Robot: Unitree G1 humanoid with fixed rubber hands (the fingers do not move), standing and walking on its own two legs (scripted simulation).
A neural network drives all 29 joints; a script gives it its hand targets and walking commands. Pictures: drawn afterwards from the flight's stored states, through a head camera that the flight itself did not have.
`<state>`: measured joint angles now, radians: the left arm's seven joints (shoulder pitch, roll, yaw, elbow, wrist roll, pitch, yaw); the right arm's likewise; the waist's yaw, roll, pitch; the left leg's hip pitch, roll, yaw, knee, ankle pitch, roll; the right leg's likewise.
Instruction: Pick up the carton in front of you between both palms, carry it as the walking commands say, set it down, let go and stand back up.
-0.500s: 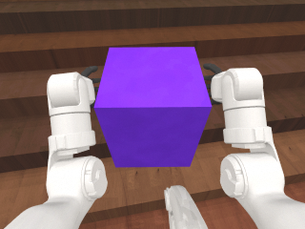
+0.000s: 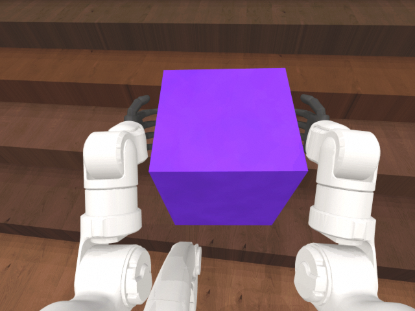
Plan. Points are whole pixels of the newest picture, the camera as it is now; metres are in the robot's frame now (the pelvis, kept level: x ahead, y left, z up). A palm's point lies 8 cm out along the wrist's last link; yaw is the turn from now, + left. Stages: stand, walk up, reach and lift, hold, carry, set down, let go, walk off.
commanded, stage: carry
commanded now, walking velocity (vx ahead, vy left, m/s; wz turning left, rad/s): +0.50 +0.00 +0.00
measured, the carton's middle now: (223, 155) +0.40 +0.03 +0.09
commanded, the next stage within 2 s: none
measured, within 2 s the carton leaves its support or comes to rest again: neither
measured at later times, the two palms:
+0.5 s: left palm out of the picture +0.70 +0.14 +0.34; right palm out of the picture +0.66 -0.16 +0.35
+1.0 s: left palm out of the picture +0.93 +0.15 +0.46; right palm out of the picture +0.94 -0.15 +0.46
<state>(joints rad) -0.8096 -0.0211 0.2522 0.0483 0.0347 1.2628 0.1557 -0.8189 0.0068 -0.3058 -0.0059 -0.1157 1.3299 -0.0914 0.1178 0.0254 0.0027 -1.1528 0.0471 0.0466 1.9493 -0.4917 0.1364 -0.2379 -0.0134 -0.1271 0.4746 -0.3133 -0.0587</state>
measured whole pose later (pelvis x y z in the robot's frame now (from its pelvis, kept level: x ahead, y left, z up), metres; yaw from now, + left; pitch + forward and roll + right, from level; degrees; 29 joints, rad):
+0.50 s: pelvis +0.30 +0.02 +0.14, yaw -1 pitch +3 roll -1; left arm -0.91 0.04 0.33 0.08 0.12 1.38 0.09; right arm -0.94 -0.02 -0.23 0.18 -0.03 1.34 -0.16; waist -0.13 -0.02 -0.04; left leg -0.21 0.01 0.10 0.47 -0.33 0.05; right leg -1.17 -0.06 -0.04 1.97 -0.50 -0.12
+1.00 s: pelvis +0.55 -0.02 +0.28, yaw +0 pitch +6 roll +0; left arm -0.91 0.00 0.29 0.07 0.04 1.34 0.17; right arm -0.90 -0.01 -0.33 0.05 -0.12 1.36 -0.09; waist 0.05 -0.01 0.00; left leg -0.49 -0.02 0.09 0.75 -0.12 0.08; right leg -0.40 -0.05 -0.16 0.56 -0.19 -0.06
